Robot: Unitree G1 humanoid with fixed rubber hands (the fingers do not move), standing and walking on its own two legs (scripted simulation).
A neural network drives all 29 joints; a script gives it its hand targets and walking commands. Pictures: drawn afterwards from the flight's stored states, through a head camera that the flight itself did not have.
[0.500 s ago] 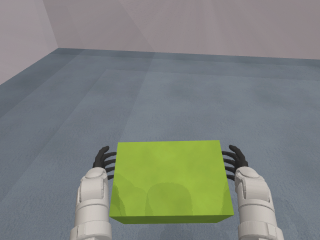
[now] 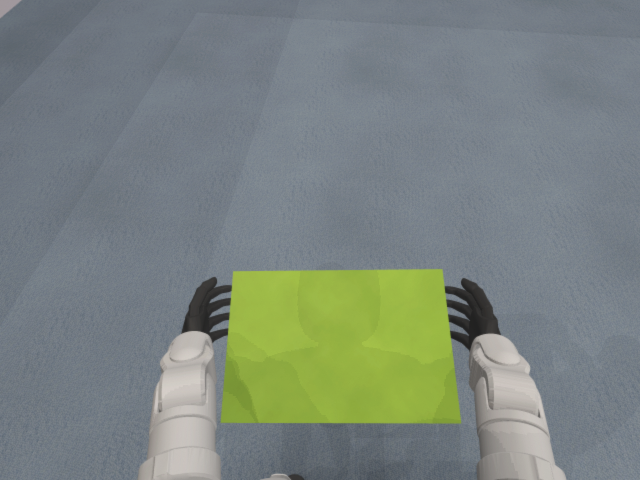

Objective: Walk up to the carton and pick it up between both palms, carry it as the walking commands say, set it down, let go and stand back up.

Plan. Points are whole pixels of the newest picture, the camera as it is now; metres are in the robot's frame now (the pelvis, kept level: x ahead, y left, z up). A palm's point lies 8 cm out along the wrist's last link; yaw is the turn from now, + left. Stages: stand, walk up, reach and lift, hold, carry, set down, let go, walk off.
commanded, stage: set down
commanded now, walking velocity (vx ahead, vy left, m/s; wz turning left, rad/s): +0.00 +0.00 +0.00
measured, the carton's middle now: (337, 348) +0.32 +0.01 -0.12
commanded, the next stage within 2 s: none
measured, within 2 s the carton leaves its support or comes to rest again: neither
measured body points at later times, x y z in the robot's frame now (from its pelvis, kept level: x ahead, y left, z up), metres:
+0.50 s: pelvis -0.04 -0.01 -0.05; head +0.14 +0.01 +0.36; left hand +0.34 +0.21 -0.12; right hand +0.36 -0.17 -0.12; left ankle +0.04 +0.10 -0.73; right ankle +0.00 -0.10 -0.73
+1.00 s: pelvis -0.06 +0.00 -0.13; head +0.17 +0.02 +0.25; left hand +0.38 +0.21 -0.21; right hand +0.38 -0.17 -0.21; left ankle +0.04 +0.10 -0.73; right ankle +0.00 -0.10 -0.73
